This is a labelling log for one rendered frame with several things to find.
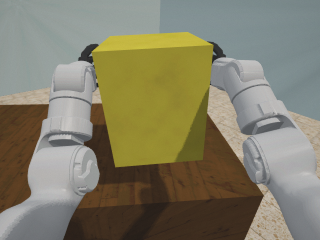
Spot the left robot hand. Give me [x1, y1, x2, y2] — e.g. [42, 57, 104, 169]
[78, 44, 99, 88]

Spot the left robot forearm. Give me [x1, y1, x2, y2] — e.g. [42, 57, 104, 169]
[27, 60, 97, 187]

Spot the right robot upper arm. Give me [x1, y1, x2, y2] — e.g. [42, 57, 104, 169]
[242, 126, 320, 240]

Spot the pedestal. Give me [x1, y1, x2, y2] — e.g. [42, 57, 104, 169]
[0, 103, 264, 240]

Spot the carton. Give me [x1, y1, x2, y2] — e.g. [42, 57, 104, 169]
[91, 32, 214, 167]

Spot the right robot forearm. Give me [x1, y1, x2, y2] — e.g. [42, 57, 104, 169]
[210, 57, 317, 171]

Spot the right robot hand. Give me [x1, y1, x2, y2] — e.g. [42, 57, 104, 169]
[207, 41, 226, 85]

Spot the left robot upper arm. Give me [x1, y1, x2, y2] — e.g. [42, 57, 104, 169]
[0, 145, 100, 240]

